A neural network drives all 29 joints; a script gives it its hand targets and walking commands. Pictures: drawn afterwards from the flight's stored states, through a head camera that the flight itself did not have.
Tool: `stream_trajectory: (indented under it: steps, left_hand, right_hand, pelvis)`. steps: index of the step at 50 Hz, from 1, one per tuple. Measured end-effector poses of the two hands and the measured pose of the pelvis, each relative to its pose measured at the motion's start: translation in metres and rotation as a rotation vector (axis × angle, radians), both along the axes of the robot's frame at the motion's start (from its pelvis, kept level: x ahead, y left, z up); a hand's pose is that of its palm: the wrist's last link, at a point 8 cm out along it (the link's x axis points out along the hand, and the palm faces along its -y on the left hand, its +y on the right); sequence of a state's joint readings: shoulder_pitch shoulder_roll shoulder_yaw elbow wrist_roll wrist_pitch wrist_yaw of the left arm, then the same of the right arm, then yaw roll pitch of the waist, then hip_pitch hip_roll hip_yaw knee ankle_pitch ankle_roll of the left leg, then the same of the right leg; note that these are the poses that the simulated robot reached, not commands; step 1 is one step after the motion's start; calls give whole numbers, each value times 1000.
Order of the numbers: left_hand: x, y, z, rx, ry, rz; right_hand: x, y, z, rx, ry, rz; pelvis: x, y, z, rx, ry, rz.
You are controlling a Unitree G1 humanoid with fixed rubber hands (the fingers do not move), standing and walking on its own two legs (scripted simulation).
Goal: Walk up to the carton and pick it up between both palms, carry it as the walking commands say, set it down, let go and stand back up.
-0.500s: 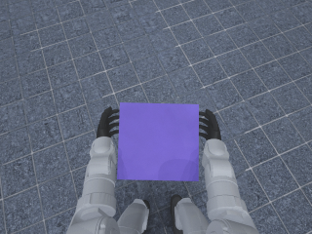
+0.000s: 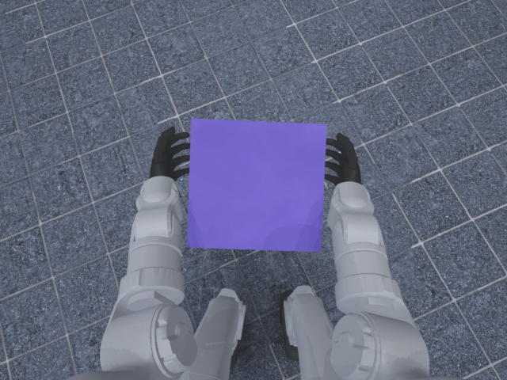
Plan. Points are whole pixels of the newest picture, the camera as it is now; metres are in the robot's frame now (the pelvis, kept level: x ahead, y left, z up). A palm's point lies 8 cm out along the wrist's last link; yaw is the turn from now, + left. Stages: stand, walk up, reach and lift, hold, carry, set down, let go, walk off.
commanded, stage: set down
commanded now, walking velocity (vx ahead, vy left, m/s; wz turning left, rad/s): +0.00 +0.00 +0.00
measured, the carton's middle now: (254, 185) +0.43 +0.03 -0.18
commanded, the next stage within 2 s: none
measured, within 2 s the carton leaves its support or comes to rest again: neither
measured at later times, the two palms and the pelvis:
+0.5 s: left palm (177, 179) +0.43 +0.18 -0.16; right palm (328, 187) +0.43 -0.11 -0.17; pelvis -0.01 +0.01 -0.07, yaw +0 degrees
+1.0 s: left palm (185, 178) +0.46 +0.19 -0.24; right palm (316, 184) +0.46 -0.10 -0.25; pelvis -0.04 +0.01 -0.15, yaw +0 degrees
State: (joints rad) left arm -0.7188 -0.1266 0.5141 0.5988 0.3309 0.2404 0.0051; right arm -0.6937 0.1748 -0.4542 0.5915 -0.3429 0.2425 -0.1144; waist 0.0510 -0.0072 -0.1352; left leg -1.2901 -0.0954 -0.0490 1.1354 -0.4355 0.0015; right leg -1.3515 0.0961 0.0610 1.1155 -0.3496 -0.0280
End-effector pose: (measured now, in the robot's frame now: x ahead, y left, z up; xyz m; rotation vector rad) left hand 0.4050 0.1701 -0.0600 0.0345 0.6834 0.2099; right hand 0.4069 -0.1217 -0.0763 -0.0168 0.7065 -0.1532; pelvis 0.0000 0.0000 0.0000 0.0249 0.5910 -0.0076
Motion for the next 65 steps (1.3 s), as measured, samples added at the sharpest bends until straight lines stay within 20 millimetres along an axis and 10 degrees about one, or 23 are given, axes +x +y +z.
stream_trajectory:
  steps: [65]
  left_hand:
    - [69, 6, -239, 18, 20, -68]
  right_hand:
    - [61, 6, -234, -6, 7, -62]
  pelvis:
    - [-41, 12, -186, -18, 193, 20]
